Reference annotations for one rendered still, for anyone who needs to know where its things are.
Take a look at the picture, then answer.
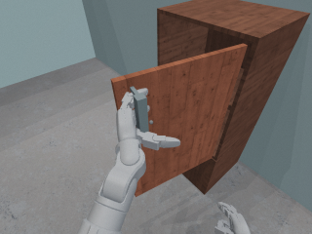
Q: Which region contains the left robot forearm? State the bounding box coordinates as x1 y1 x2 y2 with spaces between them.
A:
77 138 146 234

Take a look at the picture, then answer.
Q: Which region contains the handle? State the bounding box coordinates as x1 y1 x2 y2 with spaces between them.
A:
130 86 149 133

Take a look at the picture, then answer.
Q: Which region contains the robot left hand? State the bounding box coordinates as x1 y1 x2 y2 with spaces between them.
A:
116 88 180 150

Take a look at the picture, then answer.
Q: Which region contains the cupboard door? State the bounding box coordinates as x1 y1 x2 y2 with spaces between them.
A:
110 43 248 197

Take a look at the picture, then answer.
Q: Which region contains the robot right hand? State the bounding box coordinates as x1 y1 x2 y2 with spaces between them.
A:
214 202 251 234

